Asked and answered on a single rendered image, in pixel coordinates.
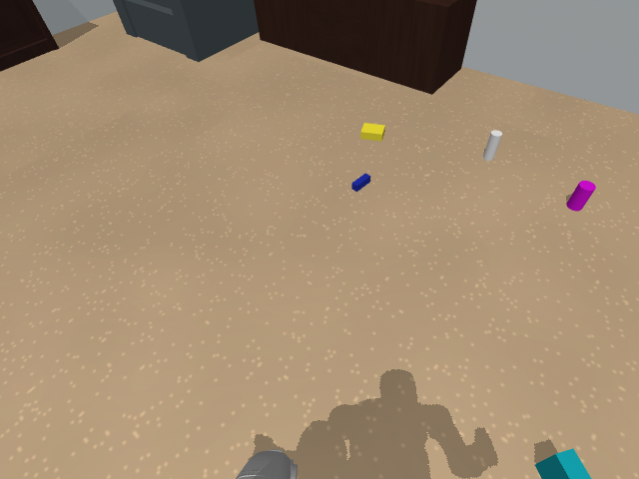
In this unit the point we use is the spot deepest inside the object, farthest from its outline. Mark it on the armchair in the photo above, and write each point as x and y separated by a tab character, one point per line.
198	29

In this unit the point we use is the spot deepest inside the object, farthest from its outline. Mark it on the bookshelf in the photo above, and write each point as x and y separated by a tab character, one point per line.
23	33

